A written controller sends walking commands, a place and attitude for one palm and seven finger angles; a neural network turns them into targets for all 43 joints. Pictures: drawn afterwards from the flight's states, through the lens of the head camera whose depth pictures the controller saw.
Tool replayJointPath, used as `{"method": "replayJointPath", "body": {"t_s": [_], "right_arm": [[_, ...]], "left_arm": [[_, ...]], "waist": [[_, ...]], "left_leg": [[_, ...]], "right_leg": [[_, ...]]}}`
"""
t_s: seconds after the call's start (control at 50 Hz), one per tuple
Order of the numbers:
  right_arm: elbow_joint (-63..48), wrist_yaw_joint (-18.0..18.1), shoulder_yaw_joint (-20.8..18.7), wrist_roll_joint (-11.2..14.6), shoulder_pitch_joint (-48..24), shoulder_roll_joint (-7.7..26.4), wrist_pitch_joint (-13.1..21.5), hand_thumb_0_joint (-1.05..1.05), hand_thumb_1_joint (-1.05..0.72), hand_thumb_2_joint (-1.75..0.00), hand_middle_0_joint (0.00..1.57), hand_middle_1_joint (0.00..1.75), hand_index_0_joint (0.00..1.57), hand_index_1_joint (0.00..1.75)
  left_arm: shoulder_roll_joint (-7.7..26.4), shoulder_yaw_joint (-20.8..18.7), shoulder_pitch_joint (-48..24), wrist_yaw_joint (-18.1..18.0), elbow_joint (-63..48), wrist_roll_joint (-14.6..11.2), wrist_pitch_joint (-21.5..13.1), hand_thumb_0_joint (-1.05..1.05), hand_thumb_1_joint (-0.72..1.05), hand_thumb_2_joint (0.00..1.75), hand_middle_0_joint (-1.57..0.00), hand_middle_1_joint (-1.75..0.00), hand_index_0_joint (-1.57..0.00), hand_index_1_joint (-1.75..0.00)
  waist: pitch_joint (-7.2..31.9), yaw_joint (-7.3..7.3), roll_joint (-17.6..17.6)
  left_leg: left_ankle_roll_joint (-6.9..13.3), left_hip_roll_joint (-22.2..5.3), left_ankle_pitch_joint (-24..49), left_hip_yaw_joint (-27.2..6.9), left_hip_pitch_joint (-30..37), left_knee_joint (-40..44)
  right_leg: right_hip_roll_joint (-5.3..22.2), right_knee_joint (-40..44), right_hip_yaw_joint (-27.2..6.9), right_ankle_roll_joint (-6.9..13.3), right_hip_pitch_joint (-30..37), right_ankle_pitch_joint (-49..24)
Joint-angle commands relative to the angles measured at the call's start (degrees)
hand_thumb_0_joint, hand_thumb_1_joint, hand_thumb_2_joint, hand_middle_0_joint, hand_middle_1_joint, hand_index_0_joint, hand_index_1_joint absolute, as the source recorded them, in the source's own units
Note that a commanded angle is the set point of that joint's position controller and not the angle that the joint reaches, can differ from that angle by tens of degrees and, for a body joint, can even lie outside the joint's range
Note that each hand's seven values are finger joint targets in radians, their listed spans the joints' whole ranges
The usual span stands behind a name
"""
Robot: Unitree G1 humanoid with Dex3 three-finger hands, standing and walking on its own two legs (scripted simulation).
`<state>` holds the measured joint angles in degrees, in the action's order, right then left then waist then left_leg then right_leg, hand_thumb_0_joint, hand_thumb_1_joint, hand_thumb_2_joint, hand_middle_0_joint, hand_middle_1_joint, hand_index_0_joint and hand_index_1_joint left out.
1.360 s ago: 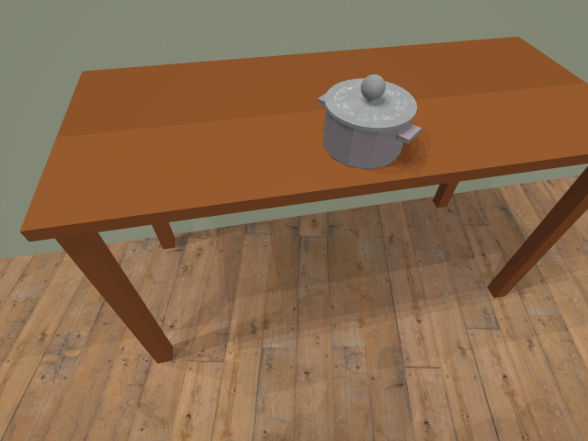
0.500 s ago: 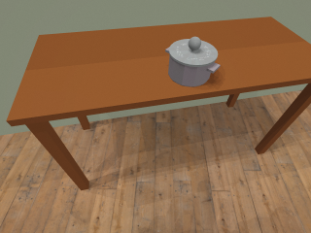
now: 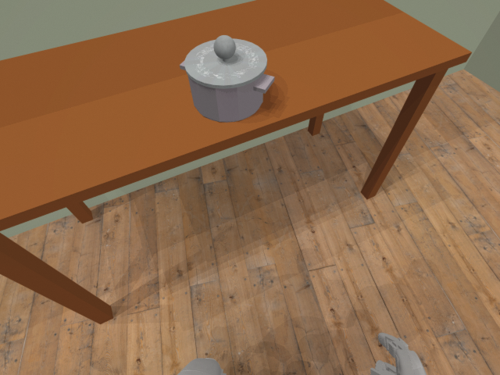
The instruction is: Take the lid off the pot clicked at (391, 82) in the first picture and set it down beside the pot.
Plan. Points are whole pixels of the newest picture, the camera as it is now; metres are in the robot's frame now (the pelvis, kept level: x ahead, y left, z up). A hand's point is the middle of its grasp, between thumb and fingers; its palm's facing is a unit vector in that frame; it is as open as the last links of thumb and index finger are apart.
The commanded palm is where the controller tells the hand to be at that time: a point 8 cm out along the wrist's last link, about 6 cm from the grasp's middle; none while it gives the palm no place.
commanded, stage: walk to a spot facing it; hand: left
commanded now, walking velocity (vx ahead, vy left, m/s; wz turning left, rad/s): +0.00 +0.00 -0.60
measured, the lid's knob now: (224, 47) +0.71 +0.14 +0.12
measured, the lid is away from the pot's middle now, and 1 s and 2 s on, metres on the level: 0.00 0.00 0.00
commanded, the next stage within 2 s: none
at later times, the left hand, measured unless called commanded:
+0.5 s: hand (183, 332) +0.20 +0.16 -0.16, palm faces -0.31 -0.90 -0.29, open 7.4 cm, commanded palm none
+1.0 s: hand (237, 311) +0.24 +0.06 -0.16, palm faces -0.59 -0.77 -0.24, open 7.4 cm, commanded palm none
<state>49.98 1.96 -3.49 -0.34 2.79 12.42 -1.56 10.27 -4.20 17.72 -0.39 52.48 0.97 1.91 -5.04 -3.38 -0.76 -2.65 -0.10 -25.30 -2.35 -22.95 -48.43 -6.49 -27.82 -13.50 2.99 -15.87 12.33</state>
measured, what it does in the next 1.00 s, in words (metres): steps on the spot, turning right: left foot, then right foot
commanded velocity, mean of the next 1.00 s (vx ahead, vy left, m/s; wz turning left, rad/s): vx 0.00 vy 0.00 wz -0.60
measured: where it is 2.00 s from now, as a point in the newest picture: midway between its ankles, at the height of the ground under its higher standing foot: outside the picture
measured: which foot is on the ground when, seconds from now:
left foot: up 0.00-0.10, down 0.12-0.42, up 0.44-0.70, down 0.72-1.00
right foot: down 0.00-0.12, up 0.14-0.42, down 0.44-0.72, up 0.74-1.00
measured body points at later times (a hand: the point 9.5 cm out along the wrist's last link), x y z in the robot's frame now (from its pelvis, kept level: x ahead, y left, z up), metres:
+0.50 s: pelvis +0.01 -0.01 -0.02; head +0.07 -0.05 +0.42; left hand +0.21 +0.21 -0.14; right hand -0.04 -0.29 -0.17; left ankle +0.01 +0.15 -0.70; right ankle +0.00 -0.13 -0.74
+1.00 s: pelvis +0.03 -0.04 -0.01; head +0.05 -0.06 +0.44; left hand +0.27 +0.10 -0.14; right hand -0.08 -0.25 -0.16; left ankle +0.12 +0.09 -0.74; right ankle -0.03 -0.13 -0.73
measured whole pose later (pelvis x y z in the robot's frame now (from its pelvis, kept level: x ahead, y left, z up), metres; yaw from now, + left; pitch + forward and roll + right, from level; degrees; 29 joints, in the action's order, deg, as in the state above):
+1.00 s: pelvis +0.03 -0.04 -0.01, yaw -38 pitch +0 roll +0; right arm 50.0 0.5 -1.2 -1.8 15.4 10.8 -0.6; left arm 14.0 -3.9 9.1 2.5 48.9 0.6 3.4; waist -4.7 1.1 0.5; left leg -3.7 -9.4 -16.6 11.1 -13.3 -32.0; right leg 1.5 -40.9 3.3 -2.0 -19.8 23.7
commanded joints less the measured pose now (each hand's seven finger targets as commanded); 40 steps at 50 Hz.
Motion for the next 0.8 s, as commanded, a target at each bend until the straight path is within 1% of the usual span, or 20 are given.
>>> {"method": "replayJointPath", "body": {"t_s": [0.0,0.04,0.06,0.08,0.1,0.12,0.2,0.32,0.36,0.38,0.4,0.42,0.44,0.46,0.52,0.66,0.68,0.7,0.72,0.78], "right_arm": [[-5.29,0.41,-1.00,0.65,2.53,4.20,1.76,0.00,-0.90,-0.90,0.20,0.30,0.20,0.30],[-4.69,0.64,-1.10,0.75,7.25,4.90,2.08,0.00,-0.90,-0.90,0.20,0.30,0.20,0.30],[-4.35,0.79,-1.40,0.53,9.49,6.78,2.42,0.00,-0.90,-0.90,0.20,0.30,0.20,0.30],[-5.17,0.73,-2.23,-0.28,9.49,11.39,2.65,0.00,-0.90,-0.90,0.20,0.30,0.20,0.30],[-6.35,0.41,-2.39,-0.64,9.94,13.42,2.20,0.00,-0.90,-0.90,0.20,0.30,0.20,0.30],[-7.36,-0.09,-1.92,-0.93,8.57,13.06,1.80,0.00,-0.90,-0.90,0.20,0.30,0.20,0.30],[-7.45,0.22,-0.27,-1.24,5.07,9.06,2.37,0.00,-0.90,-0.90,0.20,0.30,0.20,0.30],[-4.94,-0.41,-1.69,-1.40,11.74,12.78,2.19,0.00,-0.90,-0.90,0.20,0.30,0.20,0.30],[-4.43,-0.48,-1.92,-1.27,12.79,13.17,2.08,0.00,-0.90,-0.90,0.20,0.30,0.20,0.30],[-4.48,-0.69,-1.83,-0.95,13.08,12.41,1.97,0.00,-0.90,-0.90,0.20,0.30,0.20,0.30],[-6.41,-1.20,-0.66,-0.41,13.69,7.60,1.78,0.00,-0.90,-0.90,0.20,0.30,0.20,0.30],[-8.15,-0.69,-0.34,-0.47,9.32,7.79,1.19,0.00,-0.90,-0.90,0.20,0.30,0.20,0.30],[-7.24,-0.13,-0.51,-0.21,7.64,8.10,1.05,0.00,-0.90,-0.90,0.20,0.30,0.20,0.30],[-6.49,-0.18,-0.46,-0.37,7.71,7.81,1.02,0.00,-0.90,-0.90,0.20,0.30,0.20,0.30],[-4.34,-0.56,-0.33,-0.52,11.23,6.57,0.89,0.00,-0.90,-0.90,0.20,0.30,0.20,0.30],[-2.19,0.12,-0.41,0.03,17.70,5.80,1.90,0.00,-0.90,-0.90,0.20,0.30,0.20,0.30],[-2.13,0.42,-0.75,-0.20,19.06,7.94,2.26,0.00,-0.90,-0.90,0.20,0.30,0.20,0.30],[-3.04,0.35,-1.63,-1.07,18.92,13.34,2.53,0.00,-0.90,-0.90,0.20,0.30,0.20,0.30],[-4.61,0.25,-1.54,-0.95,18.19,15.18,2.18,0.00,-0.90,-0.90,0.20,0.30,0.20,0.30],[-4.85,0.14,-0.32,-1.35,12.13,10.58,2.50,0.00,-0.90,-0.90,0.20,0.30,0.20,0.30]], "left_arm": [[12.60,-3.47,-0.55,-0.83,-5.85,0.26,-0.66,0.00,0.90,0.90,-0.20,-0.30,-0.20,-0.30],[12.57,-3.39,-2.95,-0.71,-6.98,-0.01,-0.38,0.00,0.90,0.90,-0.20,-0.30,-0.20,-0.30],[11.27,-3.05,-3.74,-0.44,-7.95,-0.25,-0.29,0.00,0.90,0.90,-0.20,-0.30,-0.20,-0.30],[8.29,-2.48,-3.43,0.25,-9.25,-0.48,-0.35,0.00,0.90,0.90,-0.20,-0.30,-0.20,-0.30],[8.71,-2.40,-4.36,0.67,-10.29,0.07,-0.96,0.00,0.90,0.90,-0.20,-0.30,-0.20,-0.30],[9.81,-2.51,-4.72,0.72,-10.89,0.34,-0.91,0.00,0.90,0.90,-0.20,-0.30,-0.20,-0.30],[9.48,-2.20,-5.95,2.58,-8.95,-0.16,0.08,0.00,0.90,0.90,-0.20,-0.30,-0.20,-0.30],[8.39,-0.67,-11.03,3.21,-10.33,-0.19,0.01,0.00,0.90,0.90,-0.20,-0.30,-0.20,-0.30],[9.12,-0.93,-8.11,3.18,-9.14,-0.24,-0.67,0.00,0.90,0.90,-0.20,-0.30,-0.20,-0.30],[11.37,-1.51,-3.71,2.89,-7.59,-0.11,-1.24,0.00,0.90,0.90,-0.20,-0.30,-0.20,-0.30],[19.65,-3.42,0.96,1.67,-6.49,0.49,-1.91,0.00,0.90,0.90,-0.20,-0.30,-0.20,-0.30],[22.40,-4.11,3.62,0.59,-6.27,-0.53,-1.57,0.00,0.90,0.90,-0.20,-0.30,-0.20,-0.30],[19.36,-3.67,2.32,-0.06,-6.41,-0.42,-0.88,0.00,0.90,0.90,-0.20,-0.30,-0.20,-0.30],[17.94,-3.42,-2.28,-0.23,-7.14,-0.23,-0.38,0.00,0.90,0.90,-0.20,-0.30,-0.20,-0.30],[15.33,-2.54,-8.01,-0.45,-8.53,0.43,-0.22,0.00,0.90,0.90,-0.20,-0.30,-0.20,-0.30],[14.18,-2.39,-10.19,0.14,-8.84,-0.30,0.36,0.00,0.90,0.90,-0.20,-0.30,-0.20,-0.30],[12.10,-2.10,-10.32,0.41,-9.47,-0.60,0.70,0.00,0.90,0.90,-0.20,-0.30,-0.20,-0.30],[8.55,-1.47,-9.64,1.08,-10.73,-0.87,0.96,0.00,0.90,0.90,-0.20,-0.30,-0.20,-0.30],[9.32,-1.29,-9.52,1.31,-11.60,-0.34,0.45,0.00,0.90,0.90,-0.20,-0.30,-0.20,-0.30],[9.30,-1.82,-10.42,2.47,-9.28,0.23,0.41,0.00,0.90,0.90,-0.20,-0.30,-0.20,-0.30]], "waist": [[8.50,1.80,-8.38],[9.74,4.12,-7.79],[10.08,5.38,-3.46],[9.02,5.19,11.36],[5.91,4.83,14.77],[4.51,4.28,11.96],[4.62,2.28,11.56],[5.40,5.28,11.62],[7.44,3.72,9.89],[9.21,1.40,5.92],[12.35,-0.40,-14.31],[12.67,-2.84,-15.45],[11.91,-2.12,-9.06],[9.66,-0.13,-10.70],[9.33,3.10,-9.82],[9.86,5.75,-7.95],[9.06,6.59,-2.21],[7.39,6.52,14.17],[5.75,5.79,15.49],[1.94,3.87,11.25]], "left_leg": [[0.59,1.77,2.25,-0.25,2.96,10.06],[1.19,1.75,9.51,-0.68,13.40,21.52],[2.75,-2.92,10.97,-4.55,21.88,26.32],[6.92,-15.66,11.52,-18.40,27.50,32.35],[12.21,-24.73,18.05,-24.54,22.03,33.85],[14.91,-26.35,16.88,-25.57,15.81,33.55],[11.41,-15.70,30.62,-5.04,15.04,29.68],[9.34,-16.37,38.58,2.16,14.73,24.93],[6.45,-15.09,37.47,4.63,13.83,18.07],[3.53,-12.89,31.72,7.75,7.90,9.26],[-0.43,-6.46,5.84,12.75,-9.33,-6.00],[-0.98,-5.26,-12.16,5.36,-13.29,-16.40],[0.16,-6.17,-9.17,1.17,-12.13,-18.57],[0.07,-6.84,-7.11,1.32,-12.06,-18.27],[-0.95,-5.28,-3.03,4.08,-4.14,-7.61],[-0.41,-1.36,9.91,5.81,10.21,17.65],[1.42,-5.67,10.06,0.51,15.57,24.74],[6.76,-19.08,9.63,-15.51,18.25,32.81],[12.06,-27.28,10.49,-22.06,13.66,35.96],[11.47,-20.86,16.91,-8.55,10.62,33.14]], "right_leg": [[13.14,3.87,-17.71,6.73,7.68,-27.82],[10.52,0.86,-16.36,3.70,1.46,-21.60],[6.85,-3.21,-12.70,1.51,-6.57,-12.16],[-0.55,-11.93,-3.38,-1.55,-17.96,6.72],[0.62,-24.49,5.92,-4.14,-21.17,20.43],[3.95,-32.18,6.14,-5.01,-20.70,20.24],[8.06,-37.13,9.68,-6.07,-18.89,12.56],[7.06,-15.19,17.44,-5.36,-6.86,11.32],[5.65,-4.86,18.65,-4.14,1.11,5.75],[6.59,1.40,16.94,-2.83,11.22,-2.47],[22.60,6.88,-5.75,3.69,23.94,-15.65],[31.30,7.81,-14.41,10.17,19.97,-26.70],[27.02,6.40,-11.17,11.03,15.73,-17.86],[23.85,6.37,-8.81,10.24,11.58,-12.78],[19.22,4.05,-2.82,8.48,5.86,-19.68],[14.51,-0.11,-5.79,4.06,0.35,-16.87],[10.79,-4.39,-3.75,1.55,-5.97,-8.74],[2.27,-15.75,4.62,-2.33,-15.64,9.56],[3.22,-27.24,10.42,-4.09,-16.68,20.79],[8.01,-36.86,10.71,-5.12,-17.36,15.24]]}}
